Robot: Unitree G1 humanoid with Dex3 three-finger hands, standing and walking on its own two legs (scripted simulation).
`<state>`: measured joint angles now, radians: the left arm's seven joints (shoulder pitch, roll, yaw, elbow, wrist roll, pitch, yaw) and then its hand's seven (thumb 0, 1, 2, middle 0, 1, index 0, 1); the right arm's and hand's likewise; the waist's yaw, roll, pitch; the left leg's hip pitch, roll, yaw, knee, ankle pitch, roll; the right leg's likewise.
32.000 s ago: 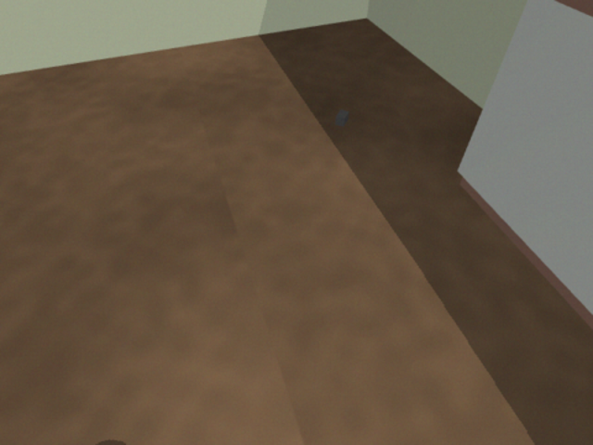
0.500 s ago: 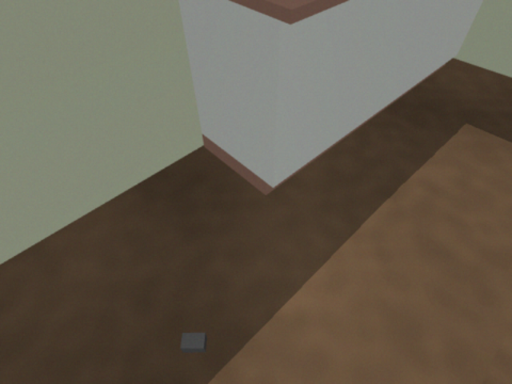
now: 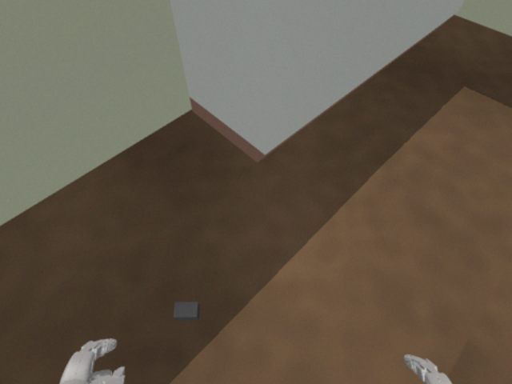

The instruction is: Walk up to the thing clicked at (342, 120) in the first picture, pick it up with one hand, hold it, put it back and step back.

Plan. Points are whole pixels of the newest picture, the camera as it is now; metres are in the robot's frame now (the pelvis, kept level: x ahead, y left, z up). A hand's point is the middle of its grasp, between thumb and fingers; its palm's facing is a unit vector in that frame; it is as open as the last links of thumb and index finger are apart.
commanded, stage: rise first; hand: left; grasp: from above
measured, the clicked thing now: (187, 311) +0.41 +0.26 -0.74
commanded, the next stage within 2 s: none
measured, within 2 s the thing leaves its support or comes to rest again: neither
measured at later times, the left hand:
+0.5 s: hand out of the picture +0.14 +0.27 -0.22, palm faces -0.14 -0.88 -0.45, open 13.1 cm
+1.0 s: hand (128, 380) +0.17 +0.30 -0.35, palm faces -0.41 -0.66 -0.63, open 12.8 cm
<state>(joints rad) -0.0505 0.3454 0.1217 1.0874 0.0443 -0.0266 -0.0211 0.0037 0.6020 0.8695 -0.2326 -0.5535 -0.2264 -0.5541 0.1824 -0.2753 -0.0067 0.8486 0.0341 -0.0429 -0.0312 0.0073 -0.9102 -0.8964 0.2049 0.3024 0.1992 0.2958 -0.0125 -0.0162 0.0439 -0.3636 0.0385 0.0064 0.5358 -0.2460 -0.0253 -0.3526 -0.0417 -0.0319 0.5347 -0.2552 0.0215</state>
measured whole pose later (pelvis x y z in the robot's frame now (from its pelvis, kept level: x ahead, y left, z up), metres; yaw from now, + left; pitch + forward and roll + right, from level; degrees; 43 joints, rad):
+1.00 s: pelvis -0.03 +0.01 -0.20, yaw -1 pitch +30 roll -2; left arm 0.06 0.44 0.15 0.58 0.52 -0.04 0.02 -0.01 -0.32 0.76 -0.35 -0.79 -0.34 -0.80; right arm 0.08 -0.28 -0.05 0.57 0.00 -0.20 0.03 0.01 -0.94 -0.90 0.21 0.30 0.20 0.30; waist -0.01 -0.01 -0.18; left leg -1.52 0.04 -0.05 1.65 -0.66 -0.02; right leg -1.48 -0.05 -0.02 1.62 -0.67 0.03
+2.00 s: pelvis -0.08 +0.02 -0.42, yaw -6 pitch +33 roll -8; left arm -0.76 0.71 0.13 1.26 1.23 -0.30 0.33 0.00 -0.38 0.88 -0.22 -0.86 -0.22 -0.86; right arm 0.10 -0.26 -0.02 0.76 -0.11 -0.04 0.12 0.00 -0.91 -0.90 0.21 0.30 0.20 0.30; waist -0.13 -0.01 -0.08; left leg -2.25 0.02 -0.13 2.34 -0.67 0.00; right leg -2.17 -0.02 -0.02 2.26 -0.67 0.06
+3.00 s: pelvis -0.07 +0.02 -0.44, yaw -7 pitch +33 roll -8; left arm -0.84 0.79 0.18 1.41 1.32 -0.35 0.42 0.00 -0.44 0.94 -0.21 -0.88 -0.19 -0.89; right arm 0.10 -0.27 0.01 0.79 -0.18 -0.02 0.15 0.00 -0.91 -0.90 0.21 0.30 0.20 0.30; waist -0.18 -0.03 -0.04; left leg -2.32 0.01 -0.16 2.44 -0.70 -0.02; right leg -2.24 -0.01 -0.04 2.35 -0.69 0.06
